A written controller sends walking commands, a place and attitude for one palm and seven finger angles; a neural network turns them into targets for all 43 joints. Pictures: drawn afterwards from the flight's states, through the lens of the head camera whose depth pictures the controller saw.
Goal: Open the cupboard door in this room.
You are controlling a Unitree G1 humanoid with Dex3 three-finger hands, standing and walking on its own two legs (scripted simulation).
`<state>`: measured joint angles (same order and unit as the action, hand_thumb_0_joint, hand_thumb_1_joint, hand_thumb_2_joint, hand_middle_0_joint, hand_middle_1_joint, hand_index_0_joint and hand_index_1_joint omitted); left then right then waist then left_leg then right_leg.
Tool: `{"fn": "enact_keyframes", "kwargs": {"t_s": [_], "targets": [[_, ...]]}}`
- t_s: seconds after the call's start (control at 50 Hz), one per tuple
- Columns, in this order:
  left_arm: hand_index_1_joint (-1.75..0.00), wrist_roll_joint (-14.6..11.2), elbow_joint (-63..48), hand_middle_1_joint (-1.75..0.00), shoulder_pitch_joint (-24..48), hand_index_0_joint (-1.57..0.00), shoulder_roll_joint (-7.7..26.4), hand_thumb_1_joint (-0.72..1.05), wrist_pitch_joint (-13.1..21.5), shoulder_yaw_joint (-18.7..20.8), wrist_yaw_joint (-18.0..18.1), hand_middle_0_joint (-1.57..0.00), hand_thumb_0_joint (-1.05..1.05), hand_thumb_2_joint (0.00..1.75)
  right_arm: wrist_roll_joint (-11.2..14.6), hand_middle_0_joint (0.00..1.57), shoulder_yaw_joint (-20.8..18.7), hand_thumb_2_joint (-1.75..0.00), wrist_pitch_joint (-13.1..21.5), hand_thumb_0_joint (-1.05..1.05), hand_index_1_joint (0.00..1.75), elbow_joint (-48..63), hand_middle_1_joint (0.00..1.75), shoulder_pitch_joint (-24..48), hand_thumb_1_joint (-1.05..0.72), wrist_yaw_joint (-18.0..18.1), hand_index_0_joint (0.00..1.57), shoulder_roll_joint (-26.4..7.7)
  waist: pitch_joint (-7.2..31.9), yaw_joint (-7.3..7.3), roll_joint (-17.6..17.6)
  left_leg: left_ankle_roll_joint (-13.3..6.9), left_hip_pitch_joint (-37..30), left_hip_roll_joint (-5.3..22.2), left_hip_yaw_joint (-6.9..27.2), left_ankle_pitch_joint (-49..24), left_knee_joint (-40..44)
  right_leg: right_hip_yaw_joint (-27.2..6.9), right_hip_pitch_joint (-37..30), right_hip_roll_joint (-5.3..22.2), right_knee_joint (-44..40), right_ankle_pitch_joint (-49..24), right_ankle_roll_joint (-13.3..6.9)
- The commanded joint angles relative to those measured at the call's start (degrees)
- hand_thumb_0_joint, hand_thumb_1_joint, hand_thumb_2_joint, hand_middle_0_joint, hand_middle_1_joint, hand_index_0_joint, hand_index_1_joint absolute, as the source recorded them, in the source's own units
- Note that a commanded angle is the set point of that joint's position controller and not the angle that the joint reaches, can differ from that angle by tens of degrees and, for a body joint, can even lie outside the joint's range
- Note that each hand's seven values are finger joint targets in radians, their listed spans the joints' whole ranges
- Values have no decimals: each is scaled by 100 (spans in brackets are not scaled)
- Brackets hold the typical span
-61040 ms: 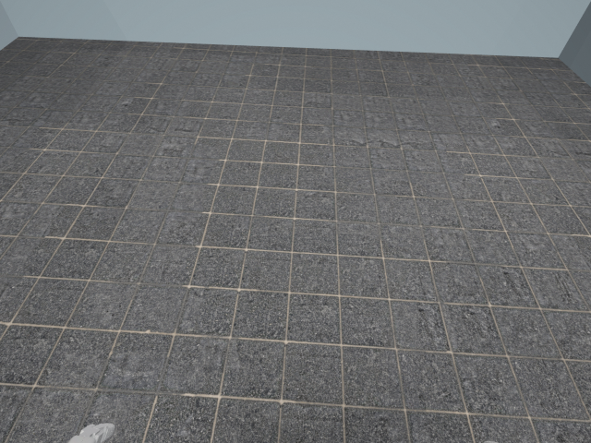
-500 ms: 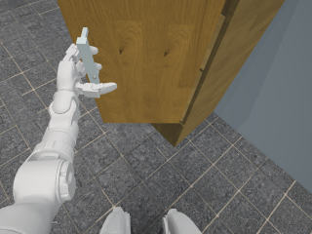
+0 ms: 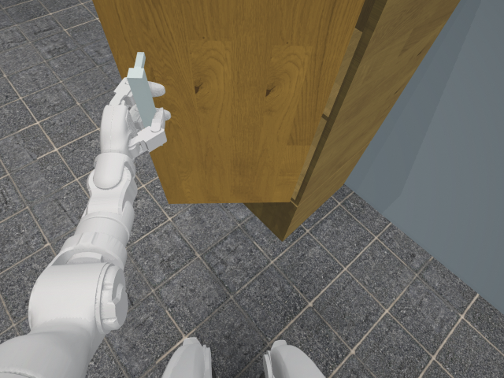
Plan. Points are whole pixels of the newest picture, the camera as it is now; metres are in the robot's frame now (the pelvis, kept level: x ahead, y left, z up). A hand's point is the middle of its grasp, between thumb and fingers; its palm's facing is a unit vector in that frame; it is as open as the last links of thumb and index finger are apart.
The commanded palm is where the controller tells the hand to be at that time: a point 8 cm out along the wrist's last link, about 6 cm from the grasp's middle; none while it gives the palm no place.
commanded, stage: pull the door open along its arc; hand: left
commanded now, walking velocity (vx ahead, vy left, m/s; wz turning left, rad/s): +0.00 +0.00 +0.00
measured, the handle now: (149, 102) +0.55 +0.13 +0.07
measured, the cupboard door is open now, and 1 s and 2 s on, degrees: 49 92 91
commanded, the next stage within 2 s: open thumb and fingers to let go in 1.16 s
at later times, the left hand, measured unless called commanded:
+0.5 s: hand (181, 192) +0.38 +0.08 +0.07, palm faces -0.02 -1.00 +0.04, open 6.2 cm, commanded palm +0.33 +0.15 +0.07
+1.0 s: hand (241, 242) +0.29 +0.00 +0.08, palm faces +0.24 -0.97 -0.03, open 6.2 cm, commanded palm +0.23 +0.04 +0.07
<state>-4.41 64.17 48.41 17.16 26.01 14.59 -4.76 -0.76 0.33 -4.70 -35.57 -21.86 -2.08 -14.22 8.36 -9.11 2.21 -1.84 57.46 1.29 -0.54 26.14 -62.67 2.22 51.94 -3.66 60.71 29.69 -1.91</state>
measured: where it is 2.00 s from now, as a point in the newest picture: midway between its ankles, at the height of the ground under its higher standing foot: outside the picture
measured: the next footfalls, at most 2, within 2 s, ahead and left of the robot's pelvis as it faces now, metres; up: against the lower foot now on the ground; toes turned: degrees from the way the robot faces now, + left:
none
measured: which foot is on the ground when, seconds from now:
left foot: down 0.00-1.00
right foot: down 0.00-1.00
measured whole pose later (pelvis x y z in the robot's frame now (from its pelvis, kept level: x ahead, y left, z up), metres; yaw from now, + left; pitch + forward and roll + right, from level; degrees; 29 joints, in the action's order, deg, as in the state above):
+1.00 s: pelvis +0.02 -0.05 +0.02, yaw +4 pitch +11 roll +2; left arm 3.6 7.9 -8.1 -4.2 13.6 -17.1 28.2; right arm -2.9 1.0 -1.9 -29.6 -13.1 -2.3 -9.6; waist 9.2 -2.0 2.0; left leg 2.2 40.0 0.3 1.7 24.1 -53.4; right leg 4.1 35.8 -3.1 55.4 30.7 -6.0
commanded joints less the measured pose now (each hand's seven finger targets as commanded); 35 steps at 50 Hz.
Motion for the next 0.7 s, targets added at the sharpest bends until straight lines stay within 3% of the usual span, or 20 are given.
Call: {"fn": "enact_keyframes", "kwargs": {"t_s": [0.0, 0.06, 0.16, 0.22, 0.32, 0.36, 0.38, 0.4, 0.44, 0.52, 0.54, 0.62, 0.68], "targets": [[-135, -37, -1394, -135, 2815, -40, 825, 90, 425, -92, 3, -40, 0, 90, 1, 20, -307, -90, 116, 0, 30, 347, 30, -739, -90, 38, 20, -924, 2510, -110, 303, -23, -2396, -118, 313, -1885, 524, -161, -547, -3, -814, -2234, 70], [-135, -46, -1400, -135, 2368, -40, 911, 90, 471, 67, 26, -40, 0, 90, -17, 20, -352, -90, 126, 0, 30, 322, 30, -770, -90, 17, 20, -969, 2718, 44, 358, 25, -2733, -76, 370, -2196, 525, -87, -470, -12, -740, -2310, 22], [-135, -163, -2026, -135, 1412, -40, 745, 90, 482, 17, -33, -40, 0, 90, 27, 20, -372, -90, 90, 0, 30, 529, 30, -633, -90, -38, 20, -922, 2926, 281, 238, 16, -2824, -106, 265, -2516, 602, -109, -955, -23, -775, -2778, 25], [-135, -299, -2533, -135, 467, -40, 433, 90, 365, -175, -70, -40, 0, 90, 97, 20, -381, -90, 75, 0, 30, 733, 30, -476, -90, -56, 20, -873, 2598, 401, -58, -9, -2660, -133, 146, -2334, 768, -108, -1279, -32, -935, -2876, 42], [-135, -427, -3753, -135, -1273, -40, 204, 90, 204, -406, -61, -40, 0, 90, 167, 20, -381, -90, 88, 0, 30, 1066, 30, -183, -90, -68, 20, -803, 2275, 678, -255, -33, -2588, -165, 19, -2312, 1004, -151, -1809, 19, -1065, -3181, 62], [-135, -452, -4323, -135, -1925, -40, 173, 90, 199, -450, -18, -40, 0, 90, 182, 20, -367, -90, 113, 0, 30, 1185, 30, -31, -90, -66, 20, -761, 2201, 785, -139, -29, -2663, -175, -1, -2361, 1070, -159, -1900, 52, -1056, -3253, 59], [-135, -739, -4514, -135, -2194, -40, -56, 90, 142, 1, 522, -40, 0, 90, 157, 20, -333, -90, 158, 0, 30, 1204, 30, 131, -90, -59, 20, -598, 2025, 1102, -268, 26, -2506, -158, -54, -2316, 1142, -83, -1963, 39, -1107, -3062, 64], [-135, -616, -4636, -135, -2563, -40, -376, 90, 65, -390, 784, -40, 0, 90, 135, 20, -311, -90, 194, 0, 30, 1266, 30, 223, -90, -74, 20, -588, 1783, 972, -309, 36, -2481, -166, -68, -2093, 1180, -74, -1874, 38, -1150, -2863, 91], [-135, -458, -5016, -135, -2992, -40, -313, 90, 49, -182, 1440, -40, 0, 90, 44, 20, -299, -90, 248, 0, 30, 1283, 30, 334, -90, -82, 20, -555, 1677, 1105, -461, 42, -2354, -186, -59, -2027, 1166, -89, -1984, 67, -1137, -2796, 87], [-135, 25, -5669, -135, -3349, -40, -979, 90, 46, -765, 2403, -40, 0, 90, -98, 20, -270, -90, 290, 0, 30, 1328, 30, 659, -90, -132, 20, -403, 1609, 1067, -439, 72, -2313, -198, -55, -1868, 1081, -161, -1971, 179, -1074, -2730, 87], [-135, 164, -5661, -135, -3426, -40, -1033, 90, 23, -814, 2634, -40, 0, 90, -144, 20, -269, -90, 289, 0, 30, 1309, 30, 682, -90, -120, 20, -394, 1536, 1051, -615, 66, -2254, -199, -24, -1805, 1046, -169, -1954, 180, -1081, -2663, 89], [-135, 616, -5890, -135, -3384, -40, -1705, 90, -166, -1459, 3437, -40, 0, 90, -218, 20, -239, -90, 282, 0, 30, 1286, 30, 980, -90, -119, 20, -263, 1583, 986, -493, 86, -2279, -213, 9, -1667, 959, -238, -1850, 252, -1097, -2501, 90], [-135, 965, -5894, -135, -3479, -40, -2080, 90, -481, -1843, 3792, -40, 0, 90, -288, 20, -202, -90, 289, 0, 30, 1277, 30, 1107, -90, -73, 20, -180, 1598, 919, -526, 91, -2272, -238, 33, -1609, 919, -281, -1870, 294, -1169, -2555, 102]]}}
